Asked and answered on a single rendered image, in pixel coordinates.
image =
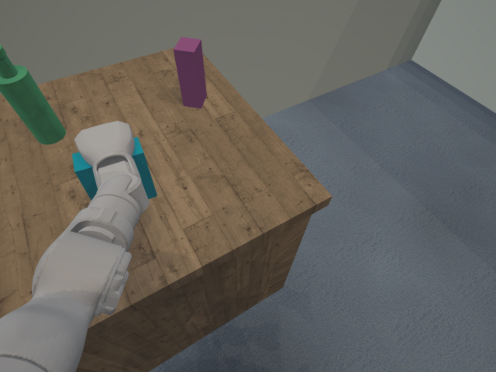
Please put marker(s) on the sponge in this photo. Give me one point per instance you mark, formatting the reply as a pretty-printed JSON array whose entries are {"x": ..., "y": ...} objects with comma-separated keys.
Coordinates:
[{"x": 85, "y": 174}]

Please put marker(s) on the table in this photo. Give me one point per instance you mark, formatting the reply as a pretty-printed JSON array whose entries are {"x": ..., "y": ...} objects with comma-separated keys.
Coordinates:
[{"x": 233, "y": 203}]

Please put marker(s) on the robot left forearm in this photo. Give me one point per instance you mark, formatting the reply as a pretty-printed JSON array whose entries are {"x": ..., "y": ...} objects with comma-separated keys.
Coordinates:
[{"x": 113, "y": 212}]

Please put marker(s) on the left robot upper arm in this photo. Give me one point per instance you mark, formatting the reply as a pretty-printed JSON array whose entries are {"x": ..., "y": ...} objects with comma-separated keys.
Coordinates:
[{"x": 84, "y": 277}]

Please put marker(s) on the left robot hand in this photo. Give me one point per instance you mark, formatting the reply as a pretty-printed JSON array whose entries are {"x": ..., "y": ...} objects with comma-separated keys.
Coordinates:
[{"x": 98, "y": 140}]

